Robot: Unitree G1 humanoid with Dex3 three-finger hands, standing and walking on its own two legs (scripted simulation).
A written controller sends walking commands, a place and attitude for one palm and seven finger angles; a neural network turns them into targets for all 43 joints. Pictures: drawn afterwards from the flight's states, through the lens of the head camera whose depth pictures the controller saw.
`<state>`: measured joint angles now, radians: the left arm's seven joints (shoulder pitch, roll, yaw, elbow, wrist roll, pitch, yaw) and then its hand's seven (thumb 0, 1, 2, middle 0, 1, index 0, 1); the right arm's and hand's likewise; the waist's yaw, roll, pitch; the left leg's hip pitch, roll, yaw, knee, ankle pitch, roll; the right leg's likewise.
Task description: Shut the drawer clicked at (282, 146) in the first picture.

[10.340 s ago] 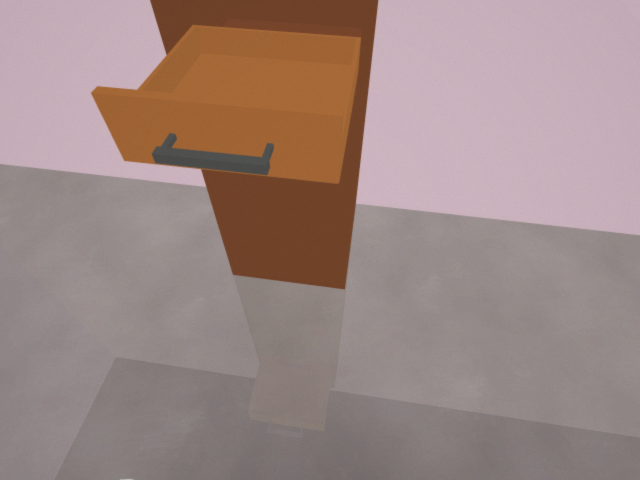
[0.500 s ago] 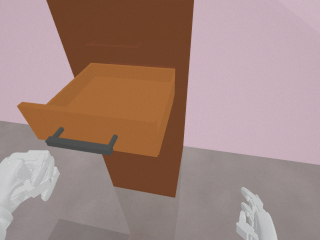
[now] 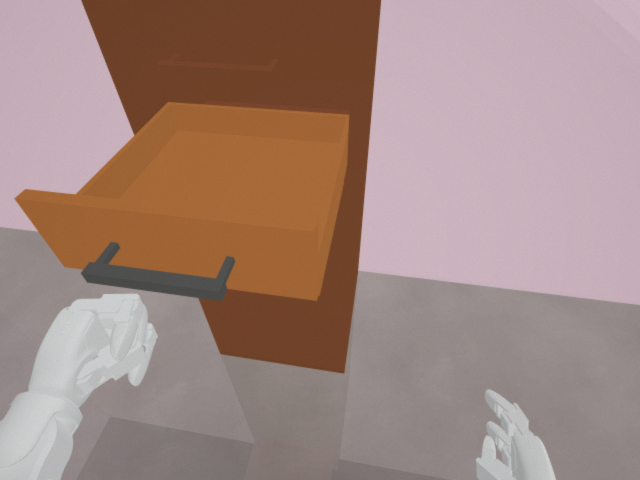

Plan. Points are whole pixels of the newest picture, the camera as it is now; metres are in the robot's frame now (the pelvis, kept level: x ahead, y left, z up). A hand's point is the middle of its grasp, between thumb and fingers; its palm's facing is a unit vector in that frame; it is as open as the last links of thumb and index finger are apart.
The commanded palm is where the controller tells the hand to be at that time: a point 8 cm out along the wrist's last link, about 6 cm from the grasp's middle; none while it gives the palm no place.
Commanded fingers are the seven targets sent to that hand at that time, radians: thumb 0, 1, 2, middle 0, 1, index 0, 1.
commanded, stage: bring the fist close to the handle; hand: left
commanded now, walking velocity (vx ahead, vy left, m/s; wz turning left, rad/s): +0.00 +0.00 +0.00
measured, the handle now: (161, 269) +0.34 +0.23 +0.11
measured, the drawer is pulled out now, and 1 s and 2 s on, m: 0.29 0.28 0.15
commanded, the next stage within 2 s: push the drawer shut in 0.60 s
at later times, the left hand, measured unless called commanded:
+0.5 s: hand (163, 340) +0.24 +0.20 +0.10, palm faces -0.05 -0.99 -0.09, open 3.3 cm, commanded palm +0.21 +0.26 +0.11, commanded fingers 0.00 0.90 0.90 -1.40 -1.60 -1.40 -1.60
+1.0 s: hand (165, 319) +0.26 +0.20 +0.10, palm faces -0.06 -1.00 -0.07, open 3.2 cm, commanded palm +0.25 +0.26 +0.11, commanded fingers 0.00 0.90 0.90 -1.40 -1.60 -1.40 -1.60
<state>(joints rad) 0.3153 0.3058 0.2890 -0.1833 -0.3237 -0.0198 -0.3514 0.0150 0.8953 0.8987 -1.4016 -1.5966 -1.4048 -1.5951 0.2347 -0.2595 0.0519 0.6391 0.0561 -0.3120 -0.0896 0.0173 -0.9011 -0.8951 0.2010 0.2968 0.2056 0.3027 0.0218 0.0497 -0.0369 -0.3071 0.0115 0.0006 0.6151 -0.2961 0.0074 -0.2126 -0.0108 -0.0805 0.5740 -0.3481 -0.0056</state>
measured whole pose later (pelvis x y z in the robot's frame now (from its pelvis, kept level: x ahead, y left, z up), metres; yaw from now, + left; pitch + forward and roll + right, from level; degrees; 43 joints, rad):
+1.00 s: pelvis -0.01 -0.01 -0.01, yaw +0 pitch +2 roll -1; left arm 0.07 0.34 0.30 0.15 -0.33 -0.12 -0.41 0.01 0.88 0.91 -1.40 -1.60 -1.40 -1.60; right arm 0.23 -0.27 0.04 0.63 0.06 -0.24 -0.10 0.02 -0.90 -0.89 0.20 0.30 0.21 0.30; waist 0.00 0.05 -0.05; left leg -0.41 0.02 -0.01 0.67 -0.31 -0.01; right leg -0.32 0.00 -0.08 0.65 -0.37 -0.02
